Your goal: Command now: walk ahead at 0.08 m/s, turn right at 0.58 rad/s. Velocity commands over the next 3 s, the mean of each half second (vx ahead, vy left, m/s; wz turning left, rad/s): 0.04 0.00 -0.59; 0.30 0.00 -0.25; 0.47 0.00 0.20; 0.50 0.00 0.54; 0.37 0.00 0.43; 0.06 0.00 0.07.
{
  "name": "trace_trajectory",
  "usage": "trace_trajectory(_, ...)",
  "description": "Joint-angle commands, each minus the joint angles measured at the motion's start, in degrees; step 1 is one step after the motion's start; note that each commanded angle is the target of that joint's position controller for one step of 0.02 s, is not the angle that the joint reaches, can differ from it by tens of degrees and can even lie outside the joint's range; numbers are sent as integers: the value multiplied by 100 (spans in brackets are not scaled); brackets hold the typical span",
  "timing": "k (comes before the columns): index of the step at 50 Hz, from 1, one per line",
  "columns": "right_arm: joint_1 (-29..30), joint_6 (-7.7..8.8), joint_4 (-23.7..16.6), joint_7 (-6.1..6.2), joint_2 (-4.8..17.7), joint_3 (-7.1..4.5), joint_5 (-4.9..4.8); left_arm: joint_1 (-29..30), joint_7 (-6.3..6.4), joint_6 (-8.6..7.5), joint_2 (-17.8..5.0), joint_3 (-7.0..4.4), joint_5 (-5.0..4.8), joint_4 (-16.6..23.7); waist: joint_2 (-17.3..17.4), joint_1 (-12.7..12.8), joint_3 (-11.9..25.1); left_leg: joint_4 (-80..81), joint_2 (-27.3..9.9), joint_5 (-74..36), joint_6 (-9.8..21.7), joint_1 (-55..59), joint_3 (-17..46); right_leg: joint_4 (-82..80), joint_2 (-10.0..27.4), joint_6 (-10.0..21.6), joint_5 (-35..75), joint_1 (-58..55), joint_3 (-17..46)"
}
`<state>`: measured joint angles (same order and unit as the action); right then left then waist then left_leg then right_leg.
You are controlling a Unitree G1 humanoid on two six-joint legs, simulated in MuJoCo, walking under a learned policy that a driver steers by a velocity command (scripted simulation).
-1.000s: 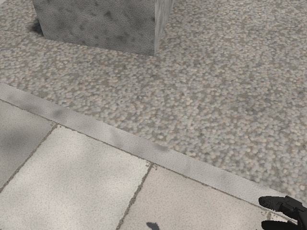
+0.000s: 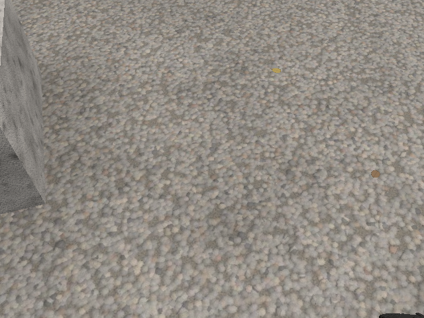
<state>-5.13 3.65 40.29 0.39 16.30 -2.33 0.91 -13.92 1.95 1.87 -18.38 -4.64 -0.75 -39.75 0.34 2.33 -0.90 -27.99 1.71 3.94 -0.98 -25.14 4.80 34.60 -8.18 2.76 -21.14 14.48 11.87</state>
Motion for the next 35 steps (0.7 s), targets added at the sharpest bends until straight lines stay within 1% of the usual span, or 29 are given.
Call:
trace_trajectory(1,-663,-20,-225,91,1302,-381,227,-570,5,-94,-216,-2,13,591,1718,46,1468,609,-2651,-3220,1589,2926,2842,2140,-95,-252,-2105,1641,-163)
trace_trajectory(2,-573,-71,-325,87,984,-331,66,-793,-6,-79,-765,-126,35,393,1307,-36,1402,673,-2726,-2386,1797,2803,3052,3101,347,-484,-1893,1942,-177)
trace_trajectory(3,-436,-106,-407,104,694,-252,39,-447,0,-8,-1018,-229,-32,330,829,-176,1077,612,-2341,-1863,1566,2474,2235,3543,501,-605,-1439,2048,-277)
trace_trajectory(4,-240,-162,-447,112,617,-223,40,-299,33,89,-960,-252,-53,290,527,-146,879,675,-1996,-1313,1356,2132,1672,3679,612,-700,-1093,2046,-392)
trace_trajectory(5,-58,-208,-463,130,607,-213,1,-171,52,158,-904,-251,-43,356,552,-145,648,791,-1855,-903,1302,1808,1364,3680,726,-758,-826,2070,-450)
trace_trajectory(6,22,-250,-451,151,661,-217,29,-134,34,199,-726,-210,-56,391,644,-114,493,942,-1645,-754,1257,1445,972,3551,763,-789,-609,1872,-628)
trace_trajectory(7,34,-277,-432,168,673,-230,58,-111,23,210,-574,-172,-68,433,757,-127,432,1049,-1490,-684,1245,1314,659,3301,763,-803,-457,1738,-801)
trace_trajectory(8,-4,-300,-407,184,678,-243,68,-58,17,202,-467,-144,-70,483,853,-173,466,1089,-1472,-738,1294,1391,493,3039,778,-816,-400,1695,-913)
trace_trajectory(11,-61,-338,-347,206,794,-308,36,185,-30,167,-369,-93,-27,636,897,-303,690,1072,-1698,-989,1446,1670,249,2246,991,-790,-292,1452,-1011)
trace_trajectory(13,12,-365,-334,182,905,-358,4,253,-86,158,-359,-74,-19,690,921,-333,777,1086,-1795,-973,1456,1623,75,1705,1063,-711,-140,1078,-1130)
trace_trajectory(15,14,-389,-290,145,984,-392,-35,243,-144,171,-428,-96,-18,713,974,-342,765,1057,-1868,-837,1428,1604,-47,1262,1049,-616,-52,803,-1272)
trace_trajectory(17,23,-402,-237,117,1042,-416,-100,175,-202,188,-477,-131,-16,722,974,-282,718,925,-1940,-657,1322,1609,-127,700,1011,-463,111,548,-1390)
trace_trajectory(18,92,-413,-214,115,1058,-423,-155,32,-231,191,-461,-149,-11,677,930,-162,703,760,-1915,-515,1190,1532,-236,193,955,-340,430,273,-1488)
trace_trajectory(19,81,-425,-164,118,1013,-420,-206,-177,-245,188,-467,-179,1,586,851,-56,697,496,-1819,-228,975,1344,-400,-363,832,-177,803,-131,-1579)
trace_trajectory(20,-171,-436,-29,105,838,-391,-216,-355,-218,182,-605,-243,31,526,495,-34,595,-41,-1592,386,564,885,-708,-911,850,46,1258,-629,-1285)
trace_trajectory(21,-313,-448,-71,67,468,-298,-33,-456,-118,165,-1182,-385,40,601,-1086,-194,442,-1628,-905,1946,-75,-383,-1376,-1507,2096,570,2574,-1266,554)
trace_trajectory(22,157,-410,-424,118,535,-303,61,-293,-121,79,-1610,-428,186,798,-1790,-51,330,-2866,-147,3416,-340,-1452,-863,-1630,3078,1659,3284,-953,1948)
trace_trajectory(23,486,-391,-462,156,722,-368,3,-285,-145,-50,-1333,-370,291,779,-1221,157,482,-3562,-237,3264,-267,-1463,-253,-1756,2883,1723,2735,-769,1754)
trace_trajectory(24,399,-400,-405,171,782,-412,-79,-31,-139,-139,-1151,-302,246,747,-1034,-45,364,-3698,-330,2720,-179,-1466,-104,-1713,2527,1372,2426,-702,1267)
trace_trajectory(25,204,-416,-245,213,774,-443,-59,273,-109,-158,-982,-266,130,775,-782,-194,369,-3635,-383,2291,-181,-1451,-63,-1626,2238,1053,2204,-726,953)
trace_trajectory(26,10,-419,-147,210,821,-462,-19,316,-77,-158,-784,-195,14,751,-806,-234,504,-3585,-412,1931,-214,-1425,-115,-1669,2110,936,1742,-821,785)
trace_trajectory(27,-73,-390,-109,154,781,-458,-34,199,-48,-163,-656,-136,-6,718,-878,-233,599,-3599,-397,1601,-235,-1300,-186,-1787,1977,917,1025,-836,740)
trace_trajectory(28,-81,-350,-104,93,727,-442,-82,73,-38,-178,-569,-99,14,689,-902,-189,606,-3447,-393,1325,-235,-1312,-238,-1959,1908,919,192,-912,774)
trace_trajectory(29,-1,-306,-111,46,695,-425,-128,-23,-33,-206,-550,-82,46,656,-949,-128,515,-3137,-392,1131,-227,-1364,-275,-2124,1907,922,-272,-991,849)
trace_trajectory(30,143,-257,-134,11,677,-409,-153,-112,-27,-238,-565,-77,73,612,-974,-59,377,-2728,-392,1009,-218,-1392,-283,-2247,1924,919,-400,-1055,897)
trace_trajectory(31,275,-203,-155,-21,642,-385,-152,-186,-21,-268,-594,-79,83,557,-975,-1,270,-2291,-390,919,-208,-1335,-281,-2306,1933,905,-339,-1105,884)
trace_trajectory(33,406,-93,-153,-88,560,-334,-140,-295,-18,-321,-698,-103,80,462,-960,89,159,-1564,-383,811,-182,-1090,-302,-2331,1955,902,-106,-1135,806)
trace_trajectory(35,438,-10,-139,-143,542,-303,-160,-364,-44,-360,-814,-132,60,392,-912,154,62,-1078,-377,829,-134,-812,-340,-2345,2005,954,-99,-1007,805)
